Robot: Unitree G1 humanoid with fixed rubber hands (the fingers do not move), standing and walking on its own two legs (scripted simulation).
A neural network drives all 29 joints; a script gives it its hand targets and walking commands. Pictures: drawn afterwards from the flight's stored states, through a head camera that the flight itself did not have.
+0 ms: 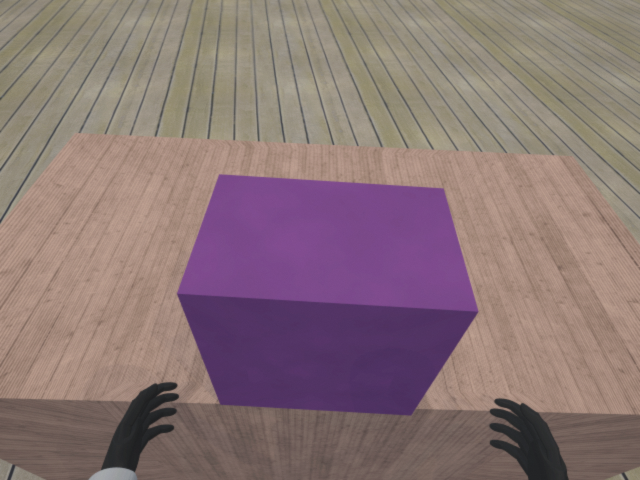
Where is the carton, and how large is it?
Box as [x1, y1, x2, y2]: [177, 174, 478, 415]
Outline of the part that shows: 219,174 177,294 220,404 410,415 478,311 443,188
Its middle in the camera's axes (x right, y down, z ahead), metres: +0.00 +0.09 +0.54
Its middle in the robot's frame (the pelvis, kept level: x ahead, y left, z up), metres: +0.34 +0.01 +0.02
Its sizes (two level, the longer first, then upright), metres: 0.290 0.186 0.291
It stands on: a pedestal, 0.66 m high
